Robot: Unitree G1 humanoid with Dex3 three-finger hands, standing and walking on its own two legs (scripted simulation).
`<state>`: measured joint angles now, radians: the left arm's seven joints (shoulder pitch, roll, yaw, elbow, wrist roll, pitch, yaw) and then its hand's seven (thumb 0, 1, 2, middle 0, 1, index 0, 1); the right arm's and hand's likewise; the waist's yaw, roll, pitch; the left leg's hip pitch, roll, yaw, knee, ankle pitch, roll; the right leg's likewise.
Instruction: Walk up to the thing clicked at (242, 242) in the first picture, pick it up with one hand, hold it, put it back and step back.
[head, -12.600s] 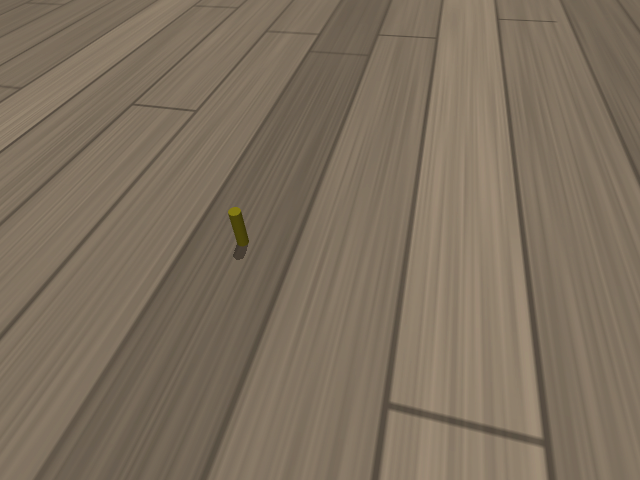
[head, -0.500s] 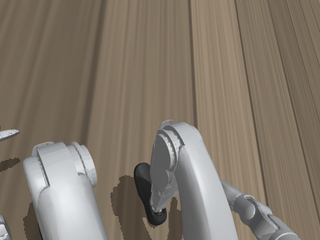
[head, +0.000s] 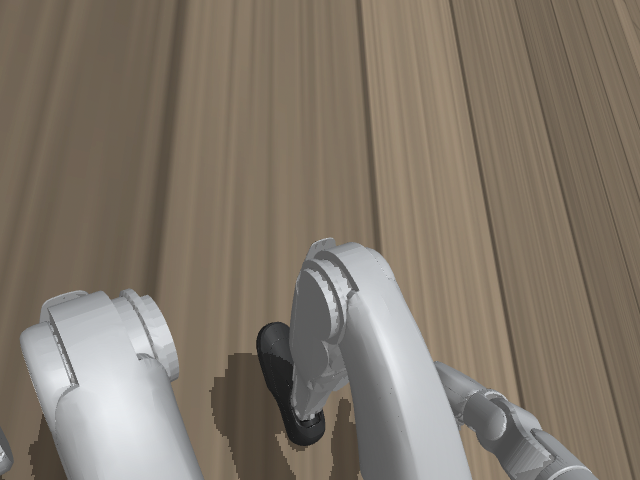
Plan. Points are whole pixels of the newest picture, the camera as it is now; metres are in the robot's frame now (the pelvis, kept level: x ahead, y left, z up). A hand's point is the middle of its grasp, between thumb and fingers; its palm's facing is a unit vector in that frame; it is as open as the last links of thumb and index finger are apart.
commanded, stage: close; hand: left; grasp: from the side
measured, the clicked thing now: out of the picture +0.43 +0.31 -0.19
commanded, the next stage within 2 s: settle in 0.06 s
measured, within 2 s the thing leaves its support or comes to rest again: leaves its support in 0.42 s
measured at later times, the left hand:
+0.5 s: hand out of the picture +0.43 +0.31 -0.15, palm faces +0.43 -0.90 +0.00, open 7.3 cm
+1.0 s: hand out of the picture +0.40 +0.33 -0.04, palm faces +0.39 -0.92 -0.04, open 7.3 cm
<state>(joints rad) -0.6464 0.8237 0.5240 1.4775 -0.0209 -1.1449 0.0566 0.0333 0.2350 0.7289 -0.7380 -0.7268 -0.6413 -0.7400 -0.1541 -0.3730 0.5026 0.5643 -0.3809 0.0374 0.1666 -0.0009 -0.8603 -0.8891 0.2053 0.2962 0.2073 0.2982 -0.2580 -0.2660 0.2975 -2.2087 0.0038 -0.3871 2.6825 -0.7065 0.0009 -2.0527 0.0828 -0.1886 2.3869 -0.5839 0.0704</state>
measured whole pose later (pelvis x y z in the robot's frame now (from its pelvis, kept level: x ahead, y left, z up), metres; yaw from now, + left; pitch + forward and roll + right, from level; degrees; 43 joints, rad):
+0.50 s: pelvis +0.00 +0.00 +0.00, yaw +0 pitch +12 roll -18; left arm -0.66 0.82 0.55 1.35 -0.01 -1.08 0.04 0.03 0.03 1.04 -0.95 -1.03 -0.80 -1.07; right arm -0.13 -0.37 0.47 0.56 -0.37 0.06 0.17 0.00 -0.89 -0.90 0.21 0.30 0.21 0.30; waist -0.25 -0.26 0.29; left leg -2.21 0.00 -0.38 2.67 -0.72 -0.01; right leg -2.06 0.07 -0.19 2.38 -0.59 0.06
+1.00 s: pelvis +0.01 -0.01 +0.04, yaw +5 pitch +23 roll -14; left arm -0.56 0.59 0.43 0.98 -0.08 -0.77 -0.08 0.03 0.02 1.06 -0.97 -1.00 -0.83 -1.05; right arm 0.01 -0.32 0.25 0.60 -0.20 0.08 0.14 0.00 -0.87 -0.89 0.21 0.30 0.21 0.30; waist -0.16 -0.10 0.04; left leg -2.24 0.00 -0.25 2.52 -0.70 -0.01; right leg -2.12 0.01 -0.10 2.33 -0.64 0.05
